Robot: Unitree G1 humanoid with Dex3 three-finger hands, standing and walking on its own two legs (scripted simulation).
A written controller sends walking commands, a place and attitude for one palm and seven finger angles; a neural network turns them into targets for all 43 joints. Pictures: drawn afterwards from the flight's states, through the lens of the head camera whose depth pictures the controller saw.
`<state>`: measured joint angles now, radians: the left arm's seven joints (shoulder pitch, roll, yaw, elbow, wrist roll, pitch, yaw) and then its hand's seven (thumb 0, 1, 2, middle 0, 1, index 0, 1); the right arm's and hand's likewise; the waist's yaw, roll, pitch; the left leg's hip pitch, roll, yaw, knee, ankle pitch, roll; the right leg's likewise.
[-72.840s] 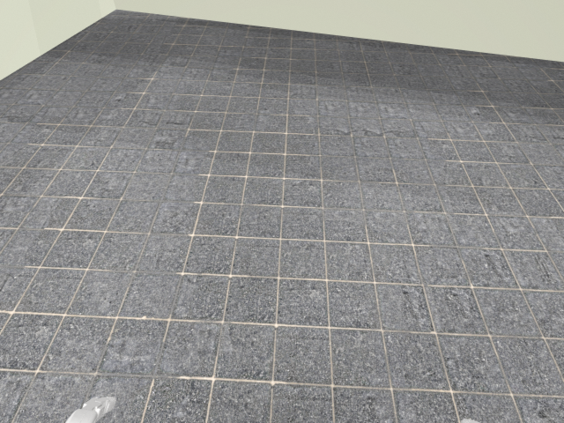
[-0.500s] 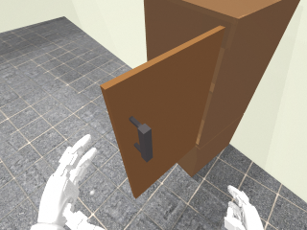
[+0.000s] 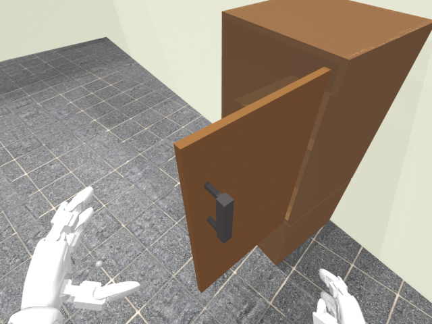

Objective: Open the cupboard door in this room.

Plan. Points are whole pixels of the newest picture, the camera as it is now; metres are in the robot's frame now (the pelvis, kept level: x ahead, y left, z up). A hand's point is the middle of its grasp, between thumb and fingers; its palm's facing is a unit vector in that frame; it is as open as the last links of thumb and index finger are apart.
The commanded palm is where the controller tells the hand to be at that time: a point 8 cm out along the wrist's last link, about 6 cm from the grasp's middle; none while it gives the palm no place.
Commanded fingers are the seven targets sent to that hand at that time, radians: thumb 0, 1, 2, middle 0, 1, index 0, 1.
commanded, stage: draw the hand back to the body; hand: left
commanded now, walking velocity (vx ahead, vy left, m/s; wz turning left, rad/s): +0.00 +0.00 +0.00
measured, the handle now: (217, 212) +0.31 +0.04 +0.06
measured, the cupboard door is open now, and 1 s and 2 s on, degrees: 93 93 93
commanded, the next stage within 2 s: step back with the hand held close in 0.82 s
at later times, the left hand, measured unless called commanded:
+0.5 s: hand (42, 216) +0.20 +0.26 +0.19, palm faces +0.45 -0.79 -0.41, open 8.4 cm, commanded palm +0.15 +0.29 +0.19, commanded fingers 0.00 0.90 0.90 -0.20 -0.30 -0.20 -0.30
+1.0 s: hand (60, 219) +0.20 +0.23 +0.18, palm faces +0.43 -0.80 -0.41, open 7.4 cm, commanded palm +0.15 +0.27 +0.20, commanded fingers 0.00 0.90 0.90 -0.20 -0.30 -0.20 -0.30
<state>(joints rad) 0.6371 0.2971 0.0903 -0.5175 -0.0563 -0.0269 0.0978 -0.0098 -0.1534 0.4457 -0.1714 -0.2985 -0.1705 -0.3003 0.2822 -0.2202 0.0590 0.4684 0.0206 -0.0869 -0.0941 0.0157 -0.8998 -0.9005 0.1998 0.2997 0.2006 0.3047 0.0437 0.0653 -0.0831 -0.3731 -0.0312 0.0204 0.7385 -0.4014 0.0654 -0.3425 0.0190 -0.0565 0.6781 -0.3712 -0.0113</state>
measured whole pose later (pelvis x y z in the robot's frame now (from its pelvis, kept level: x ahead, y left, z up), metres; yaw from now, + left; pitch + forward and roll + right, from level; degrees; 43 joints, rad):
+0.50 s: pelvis +0.01 +0.00 +0.02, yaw -1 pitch -3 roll -1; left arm 0.48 0.36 0.34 -0.43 -0.07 -0.06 0.13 0.01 0.70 0.81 -0.21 -0.30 -0.21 -0.30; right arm 0.21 -0.24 0.03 0.60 0.01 -0.10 -0.07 0.02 -0.90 -0.90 0.20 0.30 0.20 0.30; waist 0.07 0.07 -0.01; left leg -0.13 -0.04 0.03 0.47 -0.29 0.06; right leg -0.12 0.02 -0.03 0.43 -0.27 -0.01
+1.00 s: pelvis +0.01 -0.03 +0.03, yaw -1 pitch -3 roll -1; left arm 0.46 0.35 0.34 -0.38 -0.07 -0.10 0.11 0.01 0.89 0.90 -0.22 -0.30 -0.21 -0.30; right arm 0.19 -0.24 0.02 0.61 0.01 -0.08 -0.07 0.02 -0.90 -0.90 0.20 0.30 0.20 0.30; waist 0.06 0.08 0.02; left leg -0.11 -0.01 0.02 0.44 -0.27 0.03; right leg -0.09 0.05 -0.04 0.39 -0.24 -0.05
